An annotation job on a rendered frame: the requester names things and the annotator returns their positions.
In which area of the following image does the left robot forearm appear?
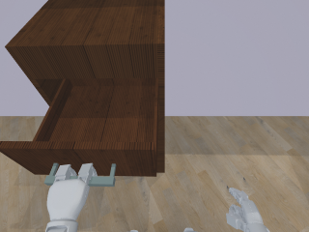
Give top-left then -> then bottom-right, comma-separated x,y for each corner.
45,218 -> 78,232

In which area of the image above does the handle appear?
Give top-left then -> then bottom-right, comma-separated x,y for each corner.
44,162 -> 117,187

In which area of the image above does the drawer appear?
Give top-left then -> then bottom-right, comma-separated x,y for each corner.
0,77 -> 159,177

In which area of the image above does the cabinet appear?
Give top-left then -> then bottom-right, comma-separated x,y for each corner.
5,0 -> 165,173

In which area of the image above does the right robot forearm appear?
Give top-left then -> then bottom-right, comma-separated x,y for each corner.
245,222 -> 269,232

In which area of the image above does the robot left hand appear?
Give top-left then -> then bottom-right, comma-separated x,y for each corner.
46,162 -> 98,221

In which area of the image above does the robot right hand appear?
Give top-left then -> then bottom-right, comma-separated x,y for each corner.
226,188 -> 264,232

